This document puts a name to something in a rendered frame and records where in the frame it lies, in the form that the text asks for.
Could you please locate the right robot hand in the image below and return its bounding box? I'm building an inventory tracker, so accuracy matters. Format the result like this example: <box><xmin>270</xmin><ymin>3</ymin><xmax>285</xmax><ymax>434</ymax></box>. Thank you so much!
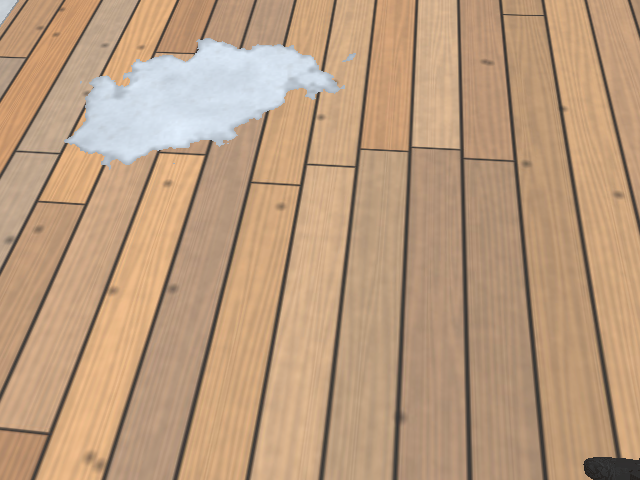
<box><xmin>583</xmin><ymin>457</ymin><xmax>640</xmax><ymax>480</ymax></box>

